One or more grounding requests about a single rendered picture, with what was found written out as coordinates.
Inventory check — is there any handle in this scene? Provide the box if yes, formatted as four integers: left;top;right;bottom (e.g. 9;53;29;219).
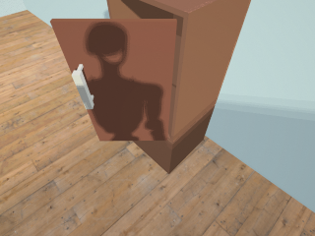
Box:
71;64;94;109

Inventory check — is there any cupboard door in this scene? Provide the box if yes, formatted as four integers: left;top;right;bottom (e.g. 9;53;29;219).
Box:
50;19;177;142

